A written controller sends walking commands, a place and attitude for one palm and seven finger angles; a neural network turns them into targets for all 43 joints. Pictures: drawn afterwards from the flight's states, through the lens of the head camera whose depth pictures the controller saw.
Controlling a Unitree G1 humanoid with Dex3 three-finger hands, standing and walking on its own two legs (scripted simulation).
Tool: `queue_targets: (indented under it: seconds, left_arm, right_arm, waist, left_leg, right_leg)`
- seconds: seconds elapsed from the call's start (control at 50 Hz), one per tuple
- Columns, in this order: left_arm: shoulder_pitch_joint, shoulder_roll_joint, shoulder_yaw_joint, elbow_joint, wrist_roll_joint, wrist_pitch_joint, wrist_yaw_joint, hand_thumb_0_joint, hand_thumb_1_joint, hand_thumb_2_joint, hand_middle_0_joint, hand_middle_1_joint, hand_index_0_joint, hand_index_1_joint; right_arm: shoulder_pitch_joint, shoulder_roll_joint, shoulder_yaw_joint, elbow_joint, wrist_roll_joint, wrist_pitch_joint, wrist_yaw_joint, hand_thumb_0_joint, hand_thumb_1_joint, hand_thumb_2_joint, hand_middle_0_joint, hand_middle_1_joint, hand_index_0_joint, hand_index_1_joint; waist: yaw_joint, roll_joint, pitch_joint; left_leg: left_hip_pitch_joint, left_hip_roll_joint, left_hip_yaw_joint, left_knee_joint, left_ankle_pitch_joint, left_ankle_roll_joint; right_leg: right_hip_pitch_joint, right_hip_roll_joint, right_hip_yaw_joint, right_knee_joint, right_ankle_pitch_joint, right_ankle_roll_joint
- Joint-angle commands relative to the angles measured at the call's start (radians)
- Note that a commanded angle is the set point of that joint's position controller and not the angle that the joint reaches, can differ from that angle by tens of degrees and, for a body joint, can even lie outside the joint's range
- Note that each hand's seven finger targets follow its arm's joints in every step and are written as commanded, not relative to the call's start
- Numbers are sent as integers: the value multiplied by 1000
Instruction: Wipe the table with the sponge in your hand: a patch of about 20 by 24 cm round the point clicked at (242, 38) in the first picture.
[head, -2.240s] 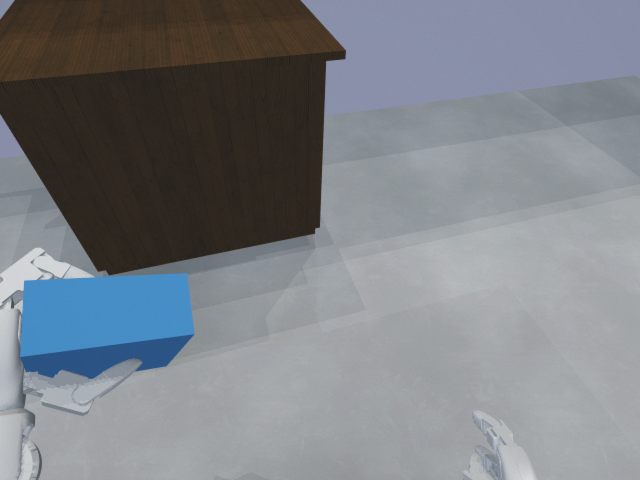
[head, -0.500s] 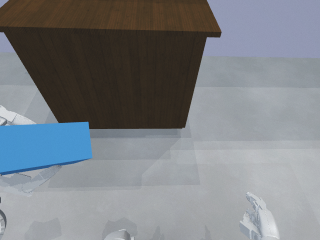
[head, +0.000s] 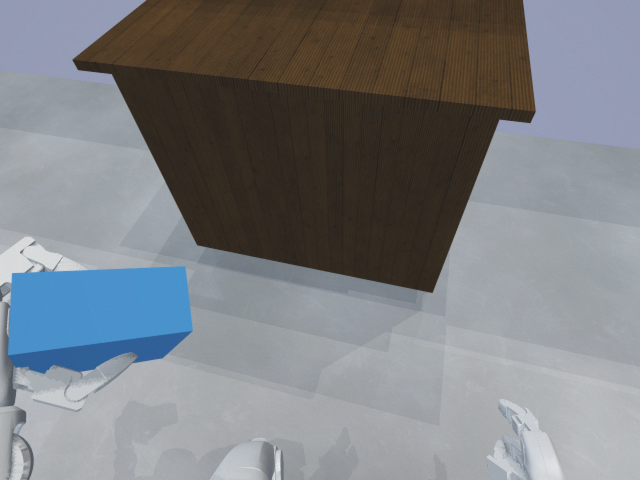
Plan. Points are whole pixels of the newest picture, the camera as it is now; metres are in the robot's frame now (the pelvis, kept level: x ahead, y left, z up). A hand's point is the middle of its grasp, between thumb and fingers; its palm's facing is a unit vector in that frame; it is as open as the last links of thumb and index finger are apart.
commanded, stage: walk to a spot facing it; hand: left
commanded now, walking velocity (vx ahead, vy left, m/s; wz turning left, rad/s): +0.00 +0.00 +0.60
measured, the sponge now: (127, 321) +0.24 +0.19 +0.14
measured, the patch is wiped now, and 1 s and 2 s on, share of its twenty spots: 0.00 0.00 0.00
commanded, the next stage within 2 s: none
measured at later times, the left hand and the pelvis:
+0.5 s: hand (23, 413) +0.15 +0.22 +0.18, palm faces +0.63 -0.62 -0.48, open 10.0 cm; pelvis +0.02 -0.07 -0.02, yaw +16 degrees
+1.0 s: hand out of the picture +0.01 +0.21 +0.18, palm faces +0.79 -0.46 -0.41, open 10.0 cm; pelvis -0.04 -0.10 -0.01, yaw +34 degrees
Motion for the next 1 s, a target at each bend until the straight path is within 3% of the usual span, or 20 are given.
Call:
queue_targets:
  seconds: [0.0, 0.06, 0.08, 0.1, 0.12, 0.16, 0.26, 0.4, 0.42, 0.46, 0.52, 0.56, 0.7, 0.78, 0.8, 0.82, 0.84, 0.88, 0.92, 0.98]
  left_arm:
    - [21, 229, 196, -310, -26, -65, 55, 0, 100, 1300, -1200, -1600, -1200, -1600]
    - [34, 205, 177, -309, -40, -56, 61, 0, 100, 1300, -1200, -1600, -1200, -1600]
    - [-3, 212, 173, -335, -47, -62, 62, 0, 100, 1300, -1200, -1600, -1200, -1600]
    - [-1, 220, 180, -364, -57, -84, 58, 0, 100, 1300, -1200, -1600, -1200, -1600]
    - [-42, 243, 186, -368, -50, -102, 45, 0, 100, 1300, -1200, -1600, -1200, -1600]
    - [-10, 273, 207, -278, -27, -91, 13, 0, 100, 1300, -1200, -1600, -1200, -1600]
    - [73, 214, 183, -424, -56, -84, 1, 0, 100, 1300, -1200, -1600, -1200, -1600]
    - [-39, 175, 140, -251, -59, -37, -1, 0, 100, 1300, -1200, -1600, -1200, -1600]
    - [-77, 172, 130, -229, -51, -30, -4, 0, 100, 1300, -1200, -1600, -1200, -1600]
    - [-150, 269, 154, -201, -41, 1, 14, 0, 100, 1300, -1200, -1600, -1200, -1600]
    - [-132, 204, 105, -155, -39, -3, 4, 0, 100, 1300, -1200, -1600, -1200, -1600]
    - [-146, 219, 120, -162, -30, -23, 7, 0, 100, 1300, -1200, -1600, -1200, -1600]
    - [-21, 217, 159, -261, -30, -41, 39, 0, 100, 1300, -1200, -1600, -1200, -1600]
    - [-18, 201, 150, -268, -43, -41, 44, 0, 100, 1300, -1200, -1600, -1200, -1600]
    - [-42, 204, 140, -298, -50, -49, 43, 0, 100, 1300, -1200, -1600, -1200, -1600]
    - [-47, 209, 138, -334, -61, -64, 36, 0, 100, 1300, -1200, -1600, -1200, -1600]
    - [-52, 208, 122, -299, -44, -82, 16, 0, 100, 1300, -1200, -1600, -1200, -1600]
    - [-60, 231, 140, -332, -3, -94, 0, 0, 100, 1300, -1200, -1600, -1200, -1600]
    - [-54, 190, 111, -347, -11, -86, -4, 0, 100, 1300, -1200, -1600, -1200, -1600]
    - [-48, 165, 101, -317, -25, -78, -2, 0, 100, 1300, -1200, -1600, -1200, -1600]
  right_arm:
    - [-66, 0, -15, -225, 4, -36, 4, 0, -900, -900, 200, 300, 200, 300]
    - [-20, -8, -29, -238, 13, -22, 1, 0, -900, -900, 200, 300, 200, 300]
    - [-6, -23, -35, -237, 16, -20, -2, 0, -900, -900, 200, 300, 200, 300]
    - [-26, -54, -46, -244, 13, -31, 0, 0, -900, -900, 200, 300, 200, 300]
    - [-4, -76, -46, -238, 18, -51, 20, 0, -900, -900, 200, 300, 200, 300]
    - [-14, -85, -62, -205, 35, -64, 34, 0, -900, -900, 200, 300, 200, 300]
    - [-31, -63, -44, -209, 31, -93, 53, 0, -900, -900, 200, 300, 200, 300]
    - [-15, -56, -19, -178, 26, -116, 25, 0, -900, -900, 200, 300, 200, 300]
    - [-21, -47, -16, -175, 29, -112, 24, 0, -900, -900, 200, 300, 200, 300]
    - [-63, -6, 0, -189, 25, -99, 14, 0, -900, -900, 200, 300, 200, 300]
    - [-71, -15, 5, -147, 10, -88, 5, 0, -900, -900, 200, 300, 200, 300]
    - [-107, -11, 14, -154, 11, -81, -10, 0, -900, -900, 200, 300, 200, 300]
    - [-66, -15, -7, -218, -5, -53, -20, 0, -900, -900, 200, 300, 200, 300]
    - [-9, -26, -18, -222, 0, -29, -13, 0, -900, -900, 200, 300, 200, 300]
    - [-2, -47, -27, -223, 3, -31, -13, 0, -900, -900, 200, 300, 200, 300]
    - [-21, -84, -33, -237, 4, -48, -6, 0, -900, -900, 200, 300, 200, 300]
    - [16, -83, -39, -223, 15, -63, 10, 0, -900, -900, 200, 300, 200, 300]
    - [-12, -75, -41, -186, 17, -84, 32, 0, -900, -900, 200, 300, 200, 300]
    - [-21, -77, -45, -171, 29, -94, 45, 0, -900, -900, 200, 300, 200, 300]
    - [-26, -70, -31, -163, 26, -109, 40, 0, -900, -900, 200, 300, 200, 300]
  waist:
    - [40, -192, -245]
    - [-15, -124, -303]
    - [-50, -20, -337]
    - [-24, 250, -337]
    - [-9, 344, -320]
    - [-8, 203, -280]
    - [2, 329, -259]
    - [11, 227, -221]
    - [20, 155, -208]
    - [19, -271, -155]
    - [3, -188, -129]
    - [6, -155, -136]
    - [43, -179, -246]
    - [-16, -95, -294]
    - [-30, 12, -311]
    - [-18, 268, -272]
    - [-3, 325, -228]
    - [-14, 276, -217]
    - [-10, 265, -179]
    - [-6, 290, -149]
  left_leg:
    - [38, -20, 73, -273, 25, 7]
    - [252, -83, 101, -504, 182, 18]
    - [408, -36, 30, -580, 345, 46]
    - [557, 214, -310, -590, 842, 186]
    - [559, 392, -611, -588, 1206, 318]
    - [524, 371, -550, -563, 1005, 323]
    - [199, 176, -276, -646, 487, 192]
    - [131, 146, -340, -602, 264, 164]
    - [97, 99, -297, -515, 177, 130]
    - [-95, -90, -124, -10, -125, 14]
    - [-89, -41, -153, 300, -1, -20]
    - [-55, -27, -109, 196, -9, -26]
    - [79, -20, -24, -253, -65, 10]
    - [268, -59, 0, -561, 158, 24]
    - [363, 10, -81, -615, 338, 57]
    - [456, 230, -387, -645, 760, 174]
    - [508, 366, -578, -627, 981, 269]
    - [487, 330, -575, -617, 719, 306]
    - [347, 228, -414, -663, 413, 253]
    - [185, 167, -368, -746, 79, 218]
  right_leg:
    - [209, -209, 98, -59, 862, -80]
    - [125, -173, 48, 160, 834, -26]
    - [7, -133, 42, 347, 637, 18]
    - [-247, 21, 61, 570, 29, 90]
    - [-384, 101, 166, 708, -411, 92]
    - [-469, 63, 267, 716, -307, 98]
    - [-182, 116, 176, 413, -105, 101]
    - [23, 187, 143, 1, -92, 95]
    - [64, 134, 182, -152, -9, 70]
    - [15, -286, 655, -340, 118, -104]
    - [-37, -196, 378, -248, 384, -87]
    - [21, -165, 230, -212, 563, -75]
    - [152, -211, 205, -131, 682, -110]
    - [90, -167, 149, 64, 605, -32]
    - [1, -114, 114, 224, 494, 13]
    - [-244, 29, 96, 406, 31, 86]
    - [-411, 85, 149, 540, -342, 87]
    - [-520, 58, 253, 646, -242, 81]
    - [-433, 73, 219, 602, -109, 87]
    - [-268, 108, 165, 460, -75, 90]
